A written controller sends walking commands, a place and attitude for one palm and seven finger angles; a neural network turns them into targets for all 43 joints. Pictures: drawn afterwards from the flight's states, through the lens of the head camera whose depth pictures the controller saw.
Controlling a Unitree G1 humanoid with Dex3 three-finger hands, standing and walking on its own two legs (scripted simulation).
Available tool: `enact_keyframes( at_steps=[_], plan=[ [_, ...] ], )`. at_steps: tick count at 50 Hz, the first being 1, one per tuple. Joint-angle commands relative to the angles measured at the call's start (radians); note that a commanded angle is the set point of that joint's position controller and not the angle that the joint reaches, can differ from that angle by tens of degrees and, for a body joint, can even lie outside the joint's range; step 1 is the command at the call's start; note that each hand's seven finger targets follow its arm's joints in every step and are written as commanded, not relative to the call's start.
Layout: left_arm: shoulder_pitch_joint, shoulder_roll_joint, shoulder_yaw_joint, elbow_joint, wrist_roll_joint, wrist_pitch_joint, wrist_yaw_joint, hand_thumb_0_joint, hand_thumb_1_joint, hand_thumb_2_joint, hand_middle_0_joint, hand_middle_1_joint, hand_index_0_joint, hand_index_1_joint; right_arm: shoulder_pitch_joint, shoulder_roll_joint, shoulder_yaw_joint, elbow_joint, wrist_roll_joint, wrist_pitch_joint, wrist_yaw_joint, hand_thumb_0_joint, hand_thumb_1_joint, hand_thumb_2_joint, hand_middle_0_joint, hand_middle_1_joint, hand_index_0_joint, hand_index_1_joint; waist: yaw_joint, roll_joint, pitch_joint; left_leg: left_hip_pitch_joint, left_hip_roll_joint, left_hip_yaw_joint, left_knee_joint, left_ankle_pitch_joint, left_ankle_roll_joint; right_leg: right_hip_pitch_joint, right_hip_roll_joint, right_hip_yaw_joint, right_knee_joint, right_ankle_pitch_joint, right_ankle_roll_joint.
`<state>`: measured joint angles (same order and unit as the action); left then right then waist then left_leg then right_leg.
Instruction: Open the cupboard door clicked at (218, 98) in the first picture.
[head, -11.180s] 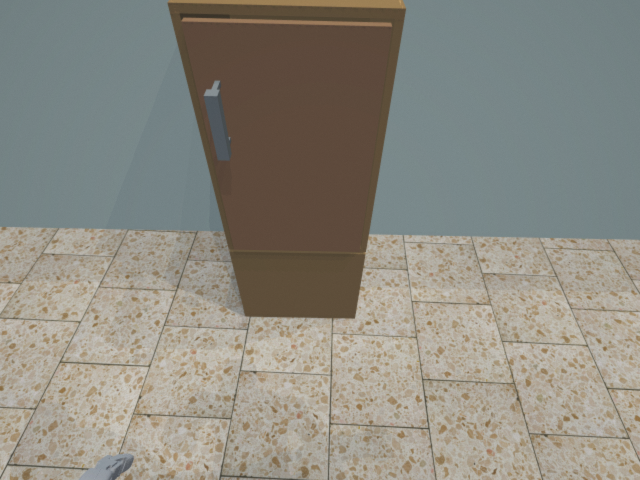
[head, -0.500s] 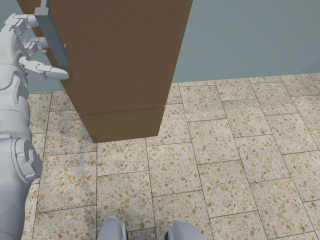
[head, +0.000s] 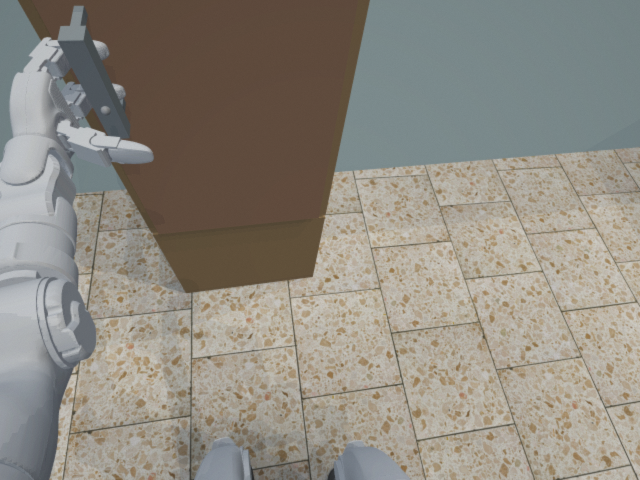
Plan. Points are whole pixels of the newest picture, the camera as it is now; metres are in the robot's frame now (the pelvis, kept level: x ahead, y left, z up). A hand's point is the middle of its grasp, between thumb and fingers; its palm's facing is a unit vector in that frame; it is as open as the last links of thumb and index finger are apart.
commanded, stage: slide the fingers in behind the handle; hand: left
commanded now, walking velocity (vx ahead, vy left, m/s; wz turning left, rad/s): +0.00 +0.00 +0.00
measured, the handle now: (100, 76) +0.59 +0.21 +0.11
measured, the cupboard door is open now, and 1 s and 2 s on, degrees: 0 0 13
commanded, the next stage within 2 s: close the thumb around the handle in 0.58 s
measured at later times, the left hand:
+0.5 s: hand (112, 104) +0.54 +0.19 +0.11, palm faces +0.06 -1.00 -0.01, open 14.0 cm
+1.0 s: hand (114, 105) +0.54 +0.19 +0.11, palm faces +0.07 -1.00 -0.01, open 11.1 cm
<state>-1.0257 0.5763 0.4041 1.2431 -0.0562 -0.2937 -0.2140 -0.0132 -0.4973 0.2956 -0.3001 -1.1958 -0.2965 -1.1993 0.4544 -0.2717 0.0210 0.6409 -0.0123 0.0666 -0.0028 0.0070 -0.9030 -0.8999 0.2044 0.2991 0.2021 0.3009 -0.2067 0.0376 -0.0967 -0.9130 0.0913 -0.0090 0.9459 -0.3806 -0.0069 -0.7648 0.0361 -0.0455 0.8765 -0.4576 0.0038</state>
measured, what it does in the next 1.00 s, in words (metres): stands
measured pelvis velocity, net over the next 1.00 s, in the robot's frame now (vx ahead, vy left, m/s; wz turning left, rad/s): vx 0.00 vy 0.01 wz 0.00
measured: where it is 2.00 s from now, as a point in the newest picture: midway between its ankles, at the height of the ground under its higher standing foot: outside the picture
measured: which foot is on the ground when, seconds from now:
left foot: down 0.00-1.00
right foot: down 0.00-1.00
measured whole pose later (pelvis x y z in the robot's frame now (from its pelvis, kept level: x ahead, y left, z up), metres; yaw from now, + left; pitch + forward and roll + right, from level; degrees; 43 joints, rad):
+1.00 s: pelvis +0.00 +0.01 +0.00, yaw +0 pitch +20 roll -4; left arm -1.02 0.53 0.40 1.22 -0.04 -0.32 -0.14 -0.01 -0.05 0.49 -0.33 -1.24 -0.33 -1.25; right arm 0.44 -0.26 0.02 0.63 -0.03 0.06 0.01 0.01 -0.90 -0.90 0.20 0.30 0.20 0.30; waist -0.21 0.04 -0.11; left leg -0.92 0.08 0.00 0.96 -0.39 0.00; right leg -0.77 0.03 -0.03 0.88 -0.46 0.01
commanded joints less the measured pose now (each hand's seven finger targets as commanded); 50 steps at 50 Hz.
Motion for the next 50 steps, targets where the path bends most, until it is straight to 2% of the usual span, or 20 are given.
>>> enact_keyframes(
  at_steps=[1, 2, 6, 9, 12, 15, 17, 19, 21, 23, 25, 28, 30, 33, 34, 40, 43, 47, 48, 50],
  plan=[
    [-0.510, 0.246, 0.039, -0.256, -0.019, -0.076, 0.027, 0.000, -0.500, 0.300, -0.300, -1.200, -0.300, -1.200, 0.173, -0.177, -0.064, -0.034, -0.008, -0.021, -0.011, 0.000, -0.900, -0.900, 0.200, 0.300, 0.200, 0.300, -0.009, 0.124, -0.455, 0.469, -0.055, -0.023, -0.054, 0.342, 0.046, 0.042, 0.039, 0.012, -0.108, 0.377, -0.008],
    [-0.512, 0.229, 0.021, -0.270, -0.015, -0.087, 0.030, 0.000, -0.500, 0.300, -0.300, -1.200, -0.300, -1.200, 0.166, -0.173, -0.065, -0.036, -0.007, -0.025, -0.009, 0.000, -0.900, -0.900, 0.200, 0.300, 0.200, 0.300, -0.006, 0.160, -0.484, 0.495, -0.055, -0.022, -0.051, 0.358, 0.042, 0.031, 0.037, 0.013, -0.106, 0.383, -0.007],
    [-0.510, 0.199, 0.011, -0.251, -0.008, -0.103, 0.048, 0.000, -0.500, 0.300, -0.300, -1.200, -0.300, -1.200, 0.168, -0.171, -0.066, -0.026, -0.013, -0.030, -0.001, 0.000, -0.900, -0.900, 0.200, 0.300, 0.200, 0.300, -0.012, 0.144, -0.465, 0.492, -0.055, -0.027, -0.043, 0.360, 0.041, 0.021, 0.041, 0.009, -0.100, 0.381, -0.009],
    [-0.489, 0.221, 0.019, -0.186, -0.001, -0.073, 0.053, 0.000, -0.500, 0.300, -0.300, -1.200, -0.300, -1.200, 0.164, -0.178, -0.063, -0.030, -0.008, -0.026, -0.004, 0.000, -0.900, -0.900, 0.200, 0.300, 0.200, 0.300, -0.019, 0.078, -0.430, 0.425, -0.055, -0.021, -0.052, 0.307, 0.045, 0.037, 0.036, 0.011, -0.107, 0.359, -0.002],
    [-0.505, 0.226, 0.013, -0.180, 0.011, -0.061, 0.058, 0.000, -0.500, 0.300, -0.300, -1.200, -0.300, -1.200, 0.162, -0.179, -0.060, -0.036, -0.008, -0.026, -0.005, 0.000, -0.900, -0.900, 0.200, 0.300, 0.200, 0.300, -0.018, 0.110, -0.435, 0.430, -0.057, -0.018, -0.054, 0.304, 0.045, 0.026, 0.032, 0.014, -0.107, 0.353, -0.003],
    [-0.521, 0.237, 0.014, -0.177, 0.008, -0.064, 0.055, 0.000, -0.500, 0.300, -0.300, -1.200, -0.300, -1.200, 0.164, -0.178, -0.058, -0.035, -0.008, -0.029, -0.006, 0.000, -0.900, -0.900, 0.200, 0.300, 0.200, 0.300, -0.026, 0.099, -0.416, 0.416, -0.055, -0.018, -0.051, 0.292, 0.046, 0.021, 0.034, 0.015, -0.111, 0.343, -0.002],
    [-0.555, 0.247, 0.030, -0.239, 0.002, -0.090, 0.053, 0.000, -0.500, 0.300, -0.300, -1.200, -0.300, -1.200, 0.172, -0.179, -0.062, -0.036, -0.013, -0.033, -0.007, 0.000, -0.900, -0.900, 0.200, 0.300, 0.200, 0.300, -0.020, 0.124, -0.494, 0.470, -0.055, -0.024, -0.044, 0.347, 0.045, 0.035, 0.036, 0.015, -0.098, 0.383, -0.005],
    [-0.502, 0.264, 0.057, -0.237, -0.006, -0.101, 0.046, 0.000, -0.500, 0.300, -0.300, -1.200, -0.300, -1.200, 0.170, -0.178, -0.062, -0.038, -0.014, -0.035, -0.005, 0.000, -0.900, -0.900, 0.200, 0.300, 0.200, 0.300, 0.002, 0.133, -0.521, 0.478, -0.055, -0.021, -0.037, 0.379, 0.041, 0.054, 0.038, 0.014, -0.091, 0.413, -0.007],
    [-0.508, 0.215, 0.021, -0.223, -0.009, -0.100, 0.038, 0.000, -0.500, 0.300, -0.300, -1.200, -0.300, -1.200, 0.176, -0.173, -0.061, -0.028, -0.013, -0.032, -0.004, 0.000, -0.900, -0.900, 0.200, 0.300, 0.200, 0.300, -0.017, 0.120, -0.491, 0.479, -0.055, -0.023, -0.035, 0.391, 0.044, 0.040, 0.039, 0.011, -0.091, 0.423, -0.007],
    [-0.485, 0.192, -0.004, -0.191, 0.001, -0.082, 0.034, 0.000, -0.500, 0.300, -0.300, -1.200, -0.300, -1.200, 0.172, -0.174, -0.062, -0.030, -0.009, -0.028, -0.002, 0.000, -0.900, -0.900, 0.200, 0.300, 0.200, 0.300, -0.018, 0.123, -0.457, 0.475, -0.052, -0.026, -0.042, 0.369, 0.040, 0.009, 0.040, 0.003, -0.095, 0.390, -0.006],
    [-0.496, 0.201, -0.004, -0.177, 0.001, -0.064, 0.035, 0.000, -0.500, 0.300, -0.300, -1.200, -0.300, -1.200, 0.177, -0.179, -0.062, -0.027, -0.008, -0.023, -0.004, 0.000, -0.900, -0.900, 0.200, 0.300, 0.200, 0.300, -0.026, 0.104, -0.430, 0.457, -0.050, -0.028, -0.049, 0.339, 0.041, 0.001, 0.039, 0.001, -0.103, 0.362, -0.005],
    [-0.531, 0.182, -0.007, -0.225, -0.008, -0.065, 0.044, 0.000, -0.500, 0.300, -0.300, -1.200, -0.300, -1.200, 0.179, -0.176, -0.066, -0.026, -0.012, -0.026, -0.005, 0.000, -0.900, -0.900, 0.200, 0.300, 0.200, 0.300, -0.023, 0.152, -0.472, 0.506, -0.050, -0.031, -0.045, 0.379, 0.039, -0.011, 0.039, 0.001, -0.100, 0.377, -0.008],
    [-0.524, 0.199, 0.014, -0.229, -0.008, -0.074, 0.051, 0.000, -0.500, 0.300, -0.300, -1.200, -0.300, -1.200, 0.187, -0.176, -0.067, -0.022, -0.016, -0.026, -0.002, 0.000, -0.900, -0.900, 0.200, 0.300, 0.200, 0.300, -0.017, 0.138, -0.483, 0.512, -0.050, -0.035, -0.044, 0.407, 0.038, 0.005, 0.042, -0.001, -0.096, 0.398, -0.009],
    [-0.515, 0.141, -0.024, -0.266, -0.004, -0.087, 0.056, 0.000, -0.500, 0.300, -0.300, -1.200, -0.300, -1.200, 0.184, -0.169, -0.069, -0.022, -0.018, -0.025, 0.006, 0.000, -0.900, -0.900, 0.200, 0.300, 0.200, 0.300, -0.014, 0.178, -0.508, 0.559, -0.048, -0.043, -0.040, 0.445, 0.032, -0.019, 0.043, -0.009, -0.087, 0.404, -0.013],
    [-0.495, 0.161, -0.002, -0.265, -0.005, -0.089, 0.060, 0.000, -0.500, 0.300, -0.300, -1.200, -0.300, -1.200, 0.185, -0.173, -0.072, -0.021, -0.019, -0.023, 0.006, 0.000, -0.900, -0.900, 0.200, 0.300, 0.200, 0.300, -0.009, 0.155, -0.507, 0.562, -0.045, -0.045, -0.039, 0.452, 0.031, -0.015, 0.044, -0.011, -0.088, 0.407, -0.014],
    [-0.486, 0.184, 0.006, -0.225, -0.001, -0.072, 0.065, 0.000, -0.164, 0.444, -0.324, -1.236, -0.324, -1.236, 0.174, -0.176, -0.066, -0.029, -0.014, -0.017, 0.006, 0.000, -0.900, -0.900, 0.200, 0.300, 0.200, 0.300, -0.011, 0.113, -0.441, 0.489, -0.051, -0.035, -0.056, 0.386, 0.036, 0.015, 0.042, -0.007, -0.096, 0.389, -0.010],
    [-0.500, 0.211, 0.028, -0.245, 0.007, -0.083, 0.077, 0.000, 0.004, 0.516, -0.336, -1.254, -0.336, -1.254, 0.171, -0.174, -0.066, -0.032, -0.016, -0.018, 0.003, 0.000, -0.900, -0.900, 0.200, 0.300, 0.200, 0.300, -0.007, 0.131, -0.466, 0.497, -0.053, -0.031, -0.049, 0.401, 0.037, 0.021, 0.040, -0.001, -0.093, 0.405, -0.010],
    [-0.492, 0.183, 0.010, -0.262, 0.005, -0.104, 0.075, 0.000, 0.228, 0.612, -0.352, -1.278, -0.352, -1.278, 0.164, -0.170, -0.068, -0.036, -0.016, -0.021, 0.006, 0.000, -0.900, -0.900, 0.200, 0.300, 0.200, 0.300, -0.007, 0.153, -0.490, 0.532, -0.051, -0.033, -0.041, 0.427, 0.033, 0.009, 0.042, -0.001, -0.088, 0.414, -0.011],
    [-0.471, 0.177, 0.007, -0.244, 0.004, -0.101, 0.071, 0.000, 0.284, 0.636, -0.356, -1.284, -0.356, -1.284, 0.162, -0.171, -0.066, -0.036, -0.016, -0.021, 0.007, 0.000, -0.900, -0.900, 0.200, 0.300, 0.200, 0.300, -0.002, 0.140, -0.474, 0.521, -0.050, -0.036, -0.046, 0.413, 0.031, 0.006, 0.042, -0.006, -0.088, 0.397, -0.013],
    [-0.492, 0.164, -0.014, -0.221, 0.003, -0.089, 0.066, 0.000, 0.396, 0.684, -0.364, -1.296, -0.364, -1.296, 0.161, -0.174, -0.066, -0.032, -0.014, -0.018, 0.005, 0.000, -0.900, -0.900, 0.200, 0.300, 0.200, 0.300, -0.021, 0.110, -0.437, 0.491, -0.049, -0.035, -0.052, 0.369, 0.035, 0.002, 0.041, -0.004, -0.097, 0.373, -0.009]
  ],
)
